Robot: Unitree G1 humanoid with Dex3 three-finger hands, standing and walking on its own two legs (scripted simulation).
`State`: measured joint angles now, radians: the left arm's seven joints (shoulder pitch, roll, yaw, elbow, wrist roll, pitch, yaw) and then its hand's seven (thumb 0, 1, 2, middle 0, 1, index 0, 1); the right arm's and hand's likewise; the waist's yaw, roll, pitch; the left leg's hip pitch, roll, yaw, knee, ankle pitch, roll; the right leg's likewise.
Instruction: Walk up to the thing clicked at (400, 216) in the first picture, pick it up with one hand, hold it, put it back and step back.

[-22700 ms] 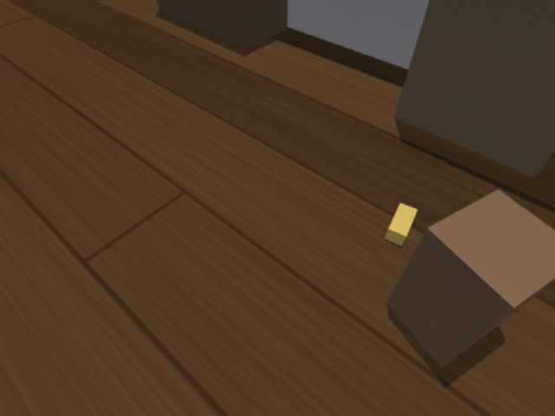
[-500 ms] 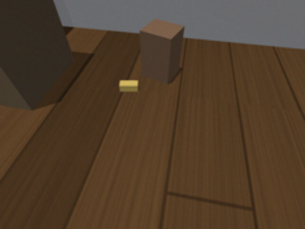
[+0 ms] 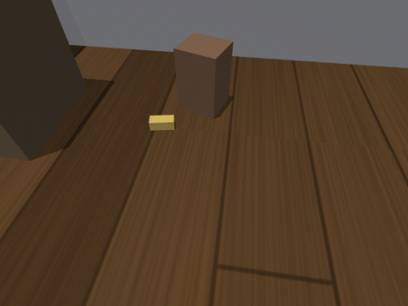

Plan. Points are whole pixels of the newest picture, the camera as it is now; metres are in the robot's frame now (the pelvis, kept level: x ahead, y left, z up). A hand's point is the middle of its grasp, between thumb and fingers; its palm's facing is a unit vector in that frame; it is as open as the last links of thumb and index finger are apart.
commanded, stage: walk up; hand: left
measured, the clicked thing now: (162, 122) +1.44 +0.27 -0.74
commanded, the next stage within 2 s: none
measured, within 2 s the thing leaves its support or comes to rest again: neither
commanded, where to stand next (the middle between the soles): +1.05 +0.04 m, yaw +0 degrees
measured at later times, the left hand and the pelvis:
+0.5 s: hand (104, 299) +0.18 +0.22 -0.15, palm faces +0.07 -0.92 -0.38, open 7.4 cm; pelvis +0.18 -0.05 -0.01, yaw +3 degrees
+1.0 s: hand (119, 169) +0.54 +0.26 -0.14, palm faces -0.04 -0.92 -0.39, open 7.4 cm; pelvis +0.45 -0.02 -0.02, yaw +1 degrees
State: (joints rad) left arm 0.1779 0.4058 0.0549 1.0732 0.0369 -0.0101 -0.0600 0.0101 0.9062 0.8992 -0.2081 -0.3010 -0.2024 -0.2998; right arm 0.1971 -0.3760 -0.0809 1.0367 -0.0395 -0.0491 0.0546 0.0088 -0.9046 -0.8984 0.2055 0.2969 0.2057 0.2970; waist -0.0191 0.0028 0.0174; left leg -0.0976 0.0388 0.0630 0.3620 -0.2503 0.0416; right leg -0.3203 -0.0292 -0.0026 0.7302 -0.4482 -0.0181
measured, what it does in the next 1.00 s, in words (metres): walks ahead: right foot, then left foot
